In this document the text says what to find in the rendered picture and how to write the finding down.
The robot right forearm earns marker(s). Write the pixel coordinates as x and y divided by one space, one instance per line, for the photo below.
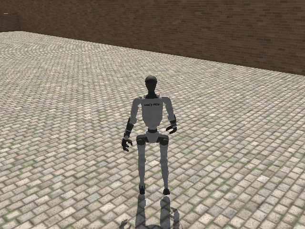
173 123

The robot left foot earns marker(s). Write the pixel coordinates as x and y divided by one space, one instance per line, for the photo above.
142 190

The robot torso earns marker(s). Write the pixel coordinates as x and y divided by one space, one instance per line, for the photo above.
152 114

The right robot hand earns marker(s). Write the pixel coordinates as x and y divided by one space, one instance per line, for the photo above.
173 131

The left robot upper arm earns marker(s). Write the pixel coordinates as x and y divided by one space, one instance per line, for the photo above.
134 109

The robot left forearm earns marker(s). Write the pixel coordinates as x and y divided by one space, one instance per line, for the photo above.
128 130

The right robot upper arm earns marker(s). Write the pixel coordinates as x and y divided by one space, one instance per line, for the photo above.
169 107

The left robot hand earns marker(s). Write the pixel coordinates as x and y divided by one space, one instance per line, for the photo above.
125 145

